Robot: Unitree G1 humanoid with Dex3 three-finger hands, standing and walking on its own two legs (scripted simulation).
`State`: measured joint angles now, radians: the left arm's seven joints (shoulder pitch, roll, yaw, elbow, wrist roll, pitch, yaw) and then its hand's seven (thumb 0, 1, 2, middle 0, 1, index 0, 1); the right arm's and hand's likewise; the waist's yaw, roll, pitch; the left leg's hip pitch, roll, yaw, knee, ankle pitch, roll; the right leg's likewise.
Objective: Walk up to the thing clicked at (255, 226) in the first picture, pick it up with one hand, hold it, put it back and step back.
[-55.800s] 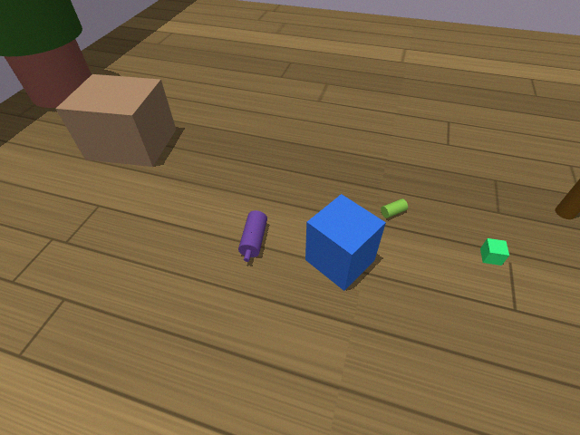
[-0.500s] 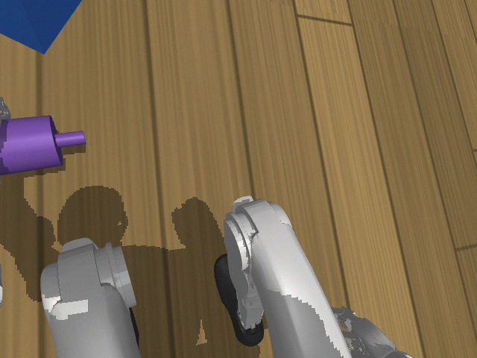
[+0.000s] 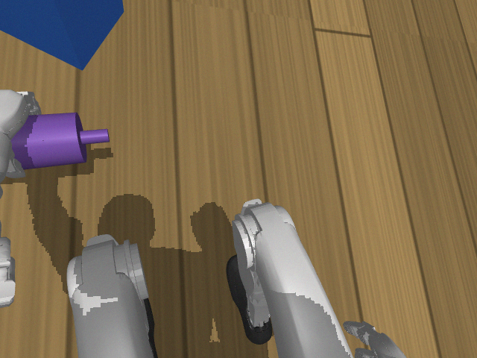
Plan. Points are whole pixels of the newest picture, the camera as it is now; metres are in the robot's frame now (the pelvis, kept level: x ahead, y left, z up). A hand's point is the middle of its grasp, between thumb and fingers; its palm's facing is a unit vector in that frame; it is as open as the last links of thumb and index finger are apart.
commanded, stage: lift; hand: left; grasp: from above
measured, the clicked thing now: (34, 141) +0.50 +0.26 -0.18
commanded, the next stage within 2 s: hold in 1.66 s
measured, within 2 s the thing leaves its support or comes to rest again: neither
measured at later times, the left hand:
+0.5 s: hand out of the picture +0.44 +0.29 -0.03, palm faces -0.46 -0.05 -0.88, open 11.4 cm
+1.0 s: hand out of the picture +0.36 +0.28 +0.18, palm faces -0.44 -0.08 -0.90, open 11.3 cm
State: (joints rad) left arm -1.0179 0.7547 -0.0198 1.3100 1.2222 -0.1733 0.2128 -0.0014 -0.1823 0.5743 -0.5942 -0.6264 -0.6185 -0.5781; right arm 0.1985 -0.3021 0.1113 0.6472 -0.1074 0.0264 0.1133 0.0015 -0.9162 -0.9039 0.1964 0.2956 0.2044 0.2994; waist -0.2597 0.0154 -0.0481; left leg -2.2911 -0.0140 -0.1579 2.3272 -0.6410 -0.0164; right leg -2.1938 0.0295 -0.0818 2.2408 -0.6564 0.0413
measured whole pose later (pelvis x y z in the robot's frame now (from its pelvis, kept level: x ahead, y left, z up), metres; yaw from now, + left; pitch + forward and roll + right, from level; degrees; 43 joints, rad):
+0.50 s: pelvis +0.00 +0.00 +0.08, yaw +3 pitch +35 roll -7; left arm -0.76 0.64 -0.05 0.96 1.08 -0.15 0.06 0.00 -0.17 0.56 -0.56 -0.69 -0.58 -0.64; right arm 0.18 -0.27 0.01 0.63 -0.02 0.08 0.06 0.00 -0.92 -0.91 0.20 0.30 0.21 0.30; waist -0.14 0.05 -0.16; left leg -2.06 0.00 -0.10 2.08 -0.64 0.00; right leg -1.98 0.01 -0.04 2.02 -0.65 0.04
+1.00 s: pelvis +0.02 +0.01 +0.25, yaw +6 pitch +23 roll -4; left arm -0.42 0.50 -0.14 0.73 1.02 -0.06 0.06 0.00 -0.16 0.55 -0.59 -0.61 -0.61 -0.57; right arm 0.18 -0.23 -0.01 0.68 0.03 0.07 -0.04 0.01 -0.91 -0.90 0.20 0.30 0.21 0.30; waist -0.08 0.05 -0.17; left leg -1.36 0.02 -0.05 1.50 -0.55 0.00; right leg -1.31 0.01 -0.01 1.45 -0.55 0.04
